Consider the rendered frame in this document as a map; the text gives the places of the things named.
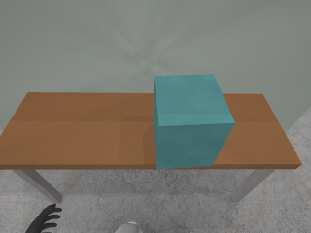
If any left robot thigh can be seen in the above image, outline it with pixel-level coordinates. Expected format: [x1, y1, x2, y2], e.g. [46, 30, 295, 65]
[115, 223, 143, 233]

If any carton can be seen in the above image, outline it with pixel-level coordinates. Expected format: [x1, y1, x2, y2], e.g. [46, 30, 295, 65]
[153, 74, 235, 170]

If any left robot hand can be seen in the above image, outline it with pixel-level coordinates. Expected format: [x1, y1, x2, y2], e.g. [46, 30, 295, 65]
[25, 203, 62, 233]

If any table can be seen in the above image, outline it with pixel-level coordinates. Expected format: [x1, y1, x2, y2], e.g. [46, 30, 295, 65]
[0, 92, 302, 204]

